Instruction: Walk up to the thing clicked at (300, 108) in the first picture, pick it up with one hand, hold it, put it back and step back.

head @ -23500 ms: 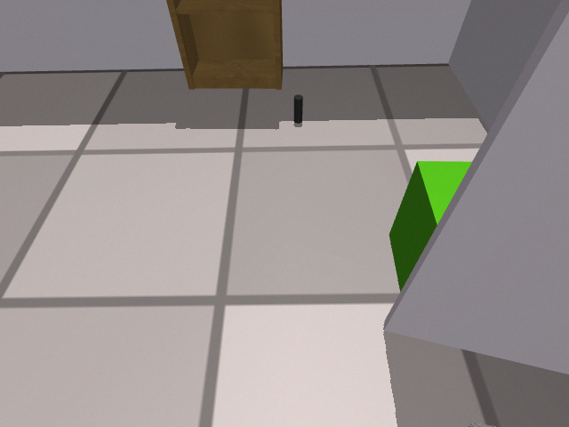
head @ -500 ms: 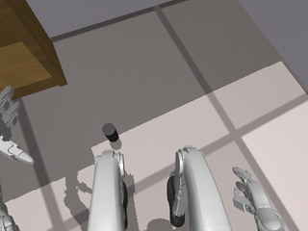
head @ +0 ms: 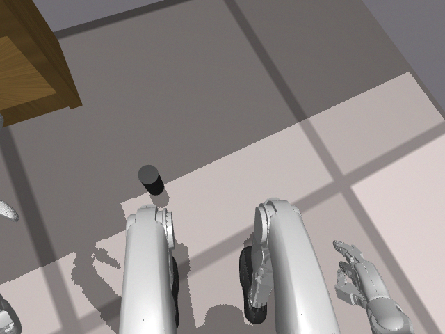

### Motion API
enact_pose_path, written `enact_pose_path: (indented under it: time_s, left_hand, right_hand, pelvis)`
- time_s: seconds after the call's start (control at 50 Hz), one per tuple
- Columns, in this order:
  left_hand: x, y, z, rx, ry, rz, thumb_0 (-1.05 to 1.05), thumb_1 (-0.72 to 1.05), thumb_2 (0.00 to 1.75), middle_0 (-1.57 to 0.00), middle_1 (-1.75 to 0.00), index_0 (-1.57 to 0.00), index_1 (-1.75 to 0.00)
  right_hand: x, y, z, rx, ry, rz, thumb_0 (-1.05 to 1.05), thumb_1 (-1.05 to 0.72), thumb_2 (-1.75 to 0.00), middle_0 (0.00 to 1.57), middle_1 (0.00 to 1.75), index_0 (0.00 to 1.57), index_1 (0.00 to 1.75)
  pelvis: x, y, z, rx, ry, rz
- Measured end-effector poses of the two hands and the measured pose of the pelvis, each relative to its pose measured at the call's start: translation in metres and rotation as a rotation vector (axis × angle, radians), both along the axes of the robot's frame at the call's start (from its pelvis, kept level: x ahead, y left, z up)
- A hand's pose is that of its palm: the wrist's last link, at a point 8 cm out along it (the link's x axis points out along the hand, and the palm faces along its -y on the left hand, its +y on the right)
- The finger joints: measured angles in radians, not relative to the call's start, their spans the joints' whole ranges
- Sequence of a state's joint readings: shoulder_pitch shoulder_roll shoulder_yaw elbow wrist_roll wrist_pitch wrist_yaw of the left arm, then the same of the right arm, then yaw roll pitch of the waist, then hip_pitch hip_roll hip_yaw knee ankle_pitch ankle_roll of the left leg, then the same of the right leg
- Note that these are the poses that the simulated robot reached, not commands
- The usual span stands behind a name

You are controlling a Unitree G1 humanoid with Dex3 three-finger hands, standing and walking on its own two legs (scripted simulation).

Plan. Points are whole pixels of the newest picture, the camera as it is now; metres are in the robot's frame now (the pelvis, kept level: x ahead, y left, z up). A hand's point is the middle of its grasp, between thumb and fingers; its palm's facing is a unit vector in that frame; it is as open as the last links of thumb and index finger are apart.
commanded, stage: go down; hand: left
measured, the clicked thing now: (152, 181) +0.42 +0.17 -0.34
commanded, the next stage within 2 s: approach in 0.50 s
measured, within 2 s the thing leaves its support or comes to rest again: neither
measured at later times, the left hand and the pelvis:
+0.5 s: hand (5, 154) +0.39 +0.35 -0.03, palm faces -0.04 -1.00 -0.09, open 17.7 cm; pelvis +0.00 +0.00 -0.02, yaw -1 degrees
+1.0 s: hand (69, 161) +0.41 +0.30 -0.14, palm faces -0.11 -0.99 +0.03, open 17.7 cm; pelvis -0.01 +0.00 -0.08, yaw -4 degrees
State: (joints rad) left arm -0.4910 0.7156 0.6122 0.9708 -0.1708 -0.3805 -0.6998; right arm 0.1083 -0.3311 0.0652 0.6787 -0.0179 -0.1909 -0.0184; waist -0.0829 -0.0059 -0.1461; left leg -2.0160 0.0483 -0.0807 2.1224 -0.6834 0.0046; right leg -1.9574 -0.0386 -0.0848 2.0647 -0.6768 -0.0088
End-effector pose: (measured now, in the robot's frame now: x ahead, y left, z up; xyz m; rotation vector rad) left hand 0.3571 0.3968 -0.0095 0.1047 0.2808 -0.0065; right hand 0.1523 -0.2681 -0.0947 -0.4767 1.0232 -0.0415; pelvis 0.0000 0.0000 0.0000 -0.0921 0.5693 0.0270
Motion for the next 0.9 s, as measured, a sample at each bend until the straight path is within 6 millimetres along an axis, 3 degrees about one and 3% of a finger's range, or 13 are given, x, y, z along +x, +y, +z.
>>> enact_pose_path:
  time_s: [0.7,0.8,0.9]
  left_hand:
    - [0.025,0.009,-0.015,-0.022,-0.074,-0.025,-0.02,-0.6,0.02,-0.05,-0.07,-0.05,-0.06]
    - [0.03,0.006,-0.033,-0.058,-0.115,-0.024,-0.02,-0.6,0.02,-0.05,-0.07,-0.05,-0.06]
    - [0.038,-0.012,-0.074,-0.098,-0.169,-0.059,-0.01,-0.6,0.02,-0.05,-0.08,-0.05,-0.07]
  right_hand:
    - [-0.025,-0.003,-0.021,-0.032,0.055,0.003,0.0,-0.89,-0.89,0.2,0.29,0.2,0.3]
    - [-0.026,-0.006,-0.028,-0.043,0.058,0.029,0.0,-0.88,-0.89,0.2,0.29,0.2,0.3]
    - [-0.027,-0.007,-0.039,-0.069,0.073,0.077,0.0,-0.88,-0.89,0.2,0.29,0.2,0.3]
  pelvis:
    - [-0.005,0.003,-0.027,-0.013,-0.007,-0.004]
    - [-0.006,0.003,-0.038,-0.018,-0.018,-0.009]
    - [-0.009,0.003,-0.058,-0.033,-0.044,-0.022]
